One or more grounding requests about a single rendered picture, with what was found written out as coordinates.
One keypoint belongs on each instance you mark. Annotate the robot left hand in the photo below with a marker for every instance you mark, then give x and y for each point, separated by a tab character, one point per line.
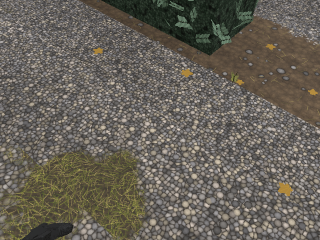
47	231

